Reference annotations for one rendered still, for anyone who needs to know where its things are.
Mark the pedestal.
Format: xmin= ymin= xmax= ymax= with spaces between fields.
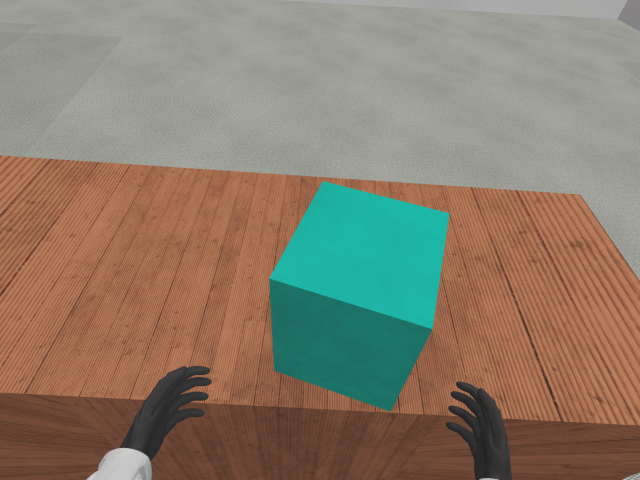
xmin=0 ymin=155 xmax=640 ymax=480

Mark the left robot hand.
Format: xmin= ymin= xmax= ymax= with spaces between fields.
xmin=120 ymin=366 xmax=212 ymax=461

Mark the left robot forearm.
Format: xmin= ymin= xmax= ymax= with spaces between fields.
xmin=86 ymin=448 xmax=152 ymax=480

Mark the right robot hand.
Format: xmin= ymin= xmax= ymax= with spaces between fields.
xmin=446 ymin=381 xmax=512 ymax=480

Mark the carton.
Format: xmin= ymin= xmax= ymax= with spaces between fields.
xmin=269 ymin=181 xmax=449 ymax=412

